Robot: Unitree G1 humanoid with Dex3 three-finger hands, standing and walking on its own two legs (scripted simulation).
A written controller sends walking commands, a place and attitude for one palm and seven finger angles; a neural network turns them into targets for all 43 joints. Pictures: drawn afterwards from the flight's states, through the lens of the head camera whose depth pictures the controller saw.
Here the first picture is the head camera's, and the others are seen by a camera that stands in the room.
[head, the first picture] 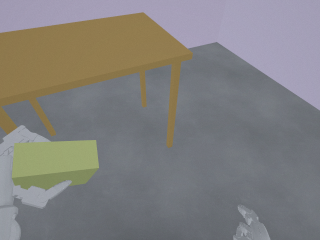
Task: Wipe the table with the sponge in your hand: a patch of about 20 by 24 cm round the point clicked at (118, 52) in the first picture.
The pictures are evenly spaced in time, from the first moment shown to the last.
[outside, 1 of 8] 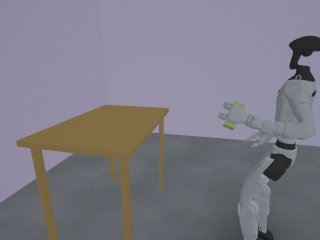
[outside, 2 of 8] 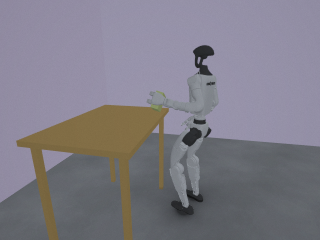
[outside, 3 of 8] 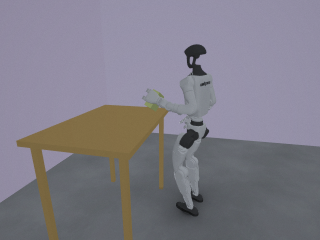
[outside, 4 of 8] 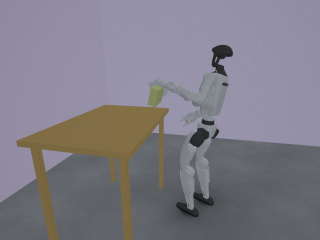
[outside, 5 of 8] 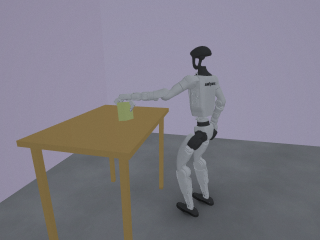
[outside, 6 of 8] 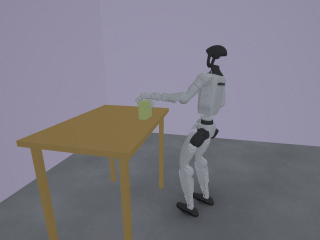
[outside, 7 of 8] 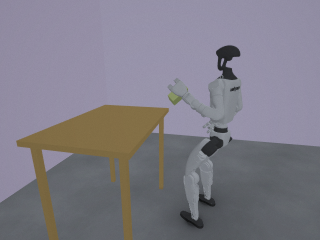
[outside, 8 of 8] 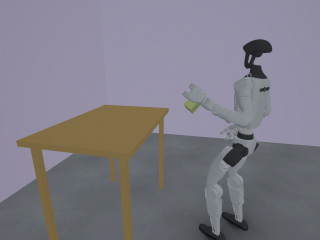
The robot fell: no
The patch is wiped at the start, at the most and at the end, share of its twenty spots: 0.00 0.95 0.95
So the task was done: yes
